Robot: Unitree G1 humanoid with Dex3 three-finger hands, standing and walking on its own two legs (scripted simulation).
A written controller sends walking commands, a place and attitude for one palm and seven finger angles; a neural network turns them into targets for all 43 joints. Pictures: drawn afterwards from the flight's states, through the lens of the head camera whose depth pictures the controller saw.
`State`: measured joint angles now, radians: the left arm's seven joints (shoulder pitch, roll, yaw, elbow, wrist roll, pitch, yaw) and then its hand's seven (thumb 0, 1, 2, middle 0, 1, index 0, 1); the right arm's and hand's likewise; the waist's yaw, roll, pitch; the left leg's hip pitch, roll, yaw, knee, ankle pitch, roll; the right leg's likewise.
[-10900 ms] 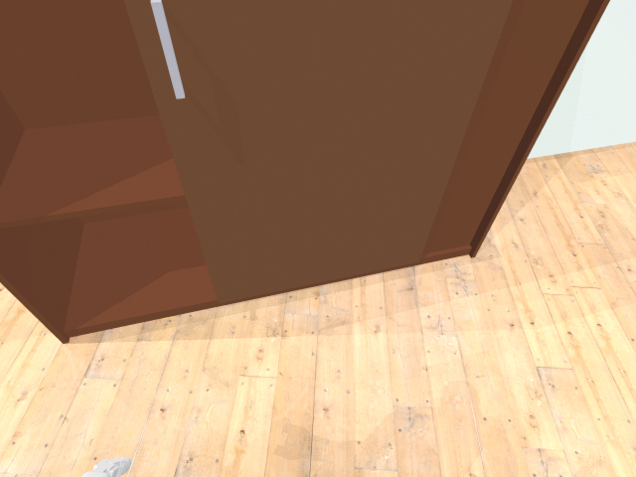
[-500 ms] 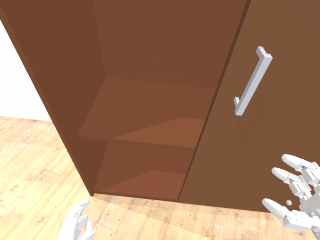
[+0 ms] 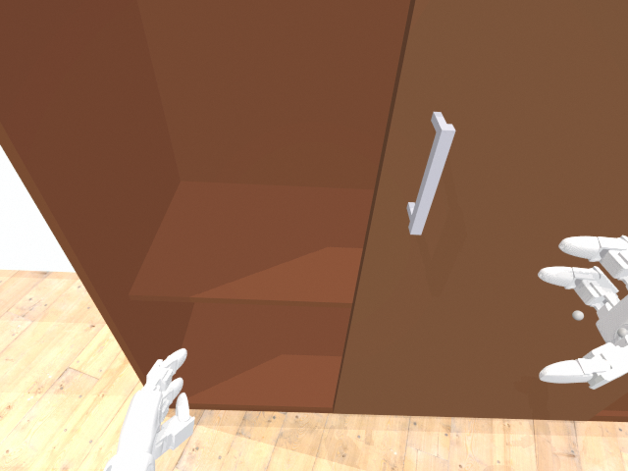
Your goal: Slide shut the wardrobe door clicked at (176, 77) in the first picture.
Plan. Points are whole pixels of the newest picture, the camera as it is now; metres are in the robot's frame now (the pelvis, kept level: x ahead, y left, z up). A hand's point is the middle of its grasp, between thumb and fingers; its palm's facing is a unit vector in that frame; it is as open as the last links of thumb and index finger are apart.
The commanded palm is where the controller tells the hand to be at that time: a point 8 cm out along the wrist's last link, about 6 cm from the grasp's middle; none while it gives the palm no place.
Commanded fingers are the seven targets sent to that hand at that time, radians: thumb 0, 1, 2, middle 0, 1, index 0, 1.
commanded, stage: raise the hand with hooked fingers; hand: right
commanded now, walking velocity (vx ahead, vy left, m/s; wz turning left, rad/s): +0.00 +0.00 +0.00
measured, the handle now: (426, 176) +0.45 -0.14 +0.19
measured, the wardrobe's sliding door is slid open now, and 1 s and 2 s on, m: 0.51 0.51 0.51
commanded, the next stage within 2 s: move the hooked fingers beside the handle in 0.76 s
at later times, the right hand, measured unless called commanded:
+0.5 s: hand (592, 259) +0.28 -0.27 +0.21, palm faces +0.07 +0.99 -0.10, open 14.0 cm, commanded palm +0.24 -0.32 +0.21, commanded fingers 0.00 0.50 -0.30 0.30 1.20 0.30 1.20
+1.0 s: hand (579, 256) +0.28 -0.26 +0.21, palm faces +0.09 +0.99 -0.09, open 14.0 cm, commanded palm +0.26 -0.30 +0.21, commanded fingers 0.00 0.50 -0.30 0.30 1.20 0.30 1.20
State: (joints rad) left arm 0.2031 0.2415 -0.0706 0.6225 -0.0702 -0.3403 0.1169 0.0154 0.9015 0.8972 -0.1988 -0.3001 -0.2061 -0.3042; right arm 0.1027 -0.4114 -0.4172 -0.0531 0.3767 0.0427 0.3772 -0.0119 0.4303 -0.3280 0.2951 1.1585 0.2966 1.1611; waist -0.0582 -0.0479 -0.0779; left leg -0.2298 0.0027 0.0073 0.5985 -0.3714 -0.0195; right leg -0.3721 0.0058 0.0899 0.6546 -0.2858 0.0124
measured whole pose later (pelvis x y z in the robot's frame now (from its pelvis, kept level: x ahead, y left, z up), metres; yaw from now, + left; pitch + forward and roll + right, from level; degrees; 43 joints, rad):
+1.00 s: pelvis +0.00 +0.02 +0.01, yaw -1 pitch -1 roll +1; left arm 0.21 0.28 -0.06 0.64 -0.09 -0.26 0.12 0.02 0.90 0.90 -0.20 -0.30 -0.21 -0.30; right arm -0.14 -0.48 -0.48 0.12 0.35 0.20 0.43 -0.02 0.50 -0.30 0.30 1.20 0.30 1.20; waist -0.05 -0.08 -0.07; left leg -0.18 -0.01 0.03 0.54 -0.35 0.01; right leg -0.31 -0.01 0.11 0.57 -0.25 0.03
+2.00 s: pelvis +0.02 +0.01 +0.01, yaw +1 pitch +1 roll +0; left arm 0.23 0.26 -0.06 0.64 -0.08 -0.16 0.11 0.01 0.90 0.90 -0.20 -0.30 -0.21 -0.30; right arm -0.38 -0.40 -0.35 0.31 0.25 0.19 0.27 -0.02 0.50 -0.30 0.30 1.20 0.30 1.20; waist 0.00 -0.06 -0.06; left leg -0.20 0.01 -0.01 0.53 -0.36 -0.01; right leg -0.32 0.00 0.08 0.57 -0.27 0.02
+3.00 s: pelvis +0.00 +0.00 +0.00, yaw -1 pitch +3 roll +1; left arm 0.28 0.27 -0.04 0.69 -0.09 -0.15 0.09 0.01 0.90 0.90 -0.20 -0.30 -0.21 -0.30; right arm -0.63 -0.41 -0.27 0.65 0.22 0.04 0.23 -0.02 0.50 -0.30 0.37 1.28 0.36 1.24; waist 0.00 -0.05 -0.06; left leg -0.27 0.01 0.02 0.57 -0.35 -0.02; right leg -0.41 0.01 0.10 0.61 -0.25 0.01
